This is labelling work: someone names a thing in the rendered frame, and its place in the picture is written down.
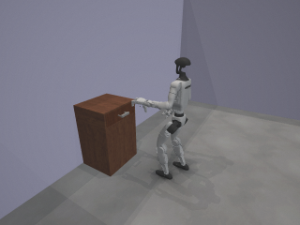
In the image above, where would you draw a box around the left robot hand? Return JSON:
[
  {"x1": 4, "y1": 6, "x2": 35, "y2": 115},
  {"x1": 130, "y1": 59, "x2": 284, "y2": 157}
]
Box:
[{"x1": 131, "y1": 97, "x2": 147, "y2": 113}]

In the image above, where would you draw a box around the right robot hand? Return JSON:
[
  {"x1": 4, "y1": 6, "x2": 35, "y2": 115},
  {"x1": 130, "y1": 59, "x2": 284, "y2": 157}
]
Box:
[{"x1": 162, "y1": 109, "x2": 174, "y2": 118}]

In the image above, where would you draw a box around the left robot upper arm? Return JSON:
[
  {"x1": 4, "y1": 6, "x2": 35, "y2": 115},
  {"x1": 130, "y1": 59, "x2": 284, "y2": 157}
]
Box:
[{"x1": 165, "y1": 81, "x2": 181, "y2": 110}]

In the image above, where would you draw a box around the robot right thigh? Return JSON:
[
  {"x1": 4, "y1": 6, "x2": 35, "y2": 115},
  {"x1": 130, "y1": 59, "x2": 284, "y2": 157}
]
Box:
[{"x1": 171, "y1": 118, "x2": 188, "y2": 146}]

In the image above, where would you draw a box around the right robot upper arm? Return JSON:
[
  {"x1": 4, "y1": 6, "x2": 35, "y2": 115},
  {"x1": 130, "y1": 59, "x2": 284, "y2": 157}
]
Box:
[{"x1": 188, "y1": 79, "x2": 191, "y2": 101}]

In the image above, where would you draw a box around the cabinet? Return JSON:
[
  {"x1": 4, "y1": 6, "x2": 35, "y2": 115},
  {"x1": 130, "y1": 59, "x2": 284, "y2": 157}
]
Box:
[{"x1": 73, "y1": 94, "x2": 137, "y2": 176}]

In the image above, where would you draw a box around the handle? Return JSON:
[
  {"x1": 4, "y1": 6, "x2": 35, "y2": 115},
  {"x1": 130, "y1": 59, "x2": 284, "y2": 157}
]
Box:
[{"x1": 118, "y1": 112, "x2": 129, "y2": 118}]

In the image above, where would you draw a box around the drawer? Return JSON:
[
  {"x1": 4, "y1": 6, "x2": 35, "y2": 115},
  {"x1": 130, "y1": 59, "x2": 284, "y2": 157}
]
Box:
[{"x1": 105, "y1": 102, "x2": 134, "y2": 128}]

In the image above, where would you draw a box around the robot right shin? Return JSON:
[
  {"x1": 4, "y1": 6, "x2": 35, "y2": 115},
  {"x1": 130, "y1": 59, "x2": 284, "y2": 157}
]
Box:
[{"x1": 171, "y1": 138, "x2": 186, "y2": 166}]

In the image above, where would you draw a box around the robot left forearm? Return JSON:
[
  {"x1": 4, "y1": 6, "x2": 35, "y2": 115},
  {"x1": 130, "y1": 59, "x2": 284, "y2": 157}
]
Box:
[{"x1": 144, "y1": 100, "x2": 170, "y2": 110}]

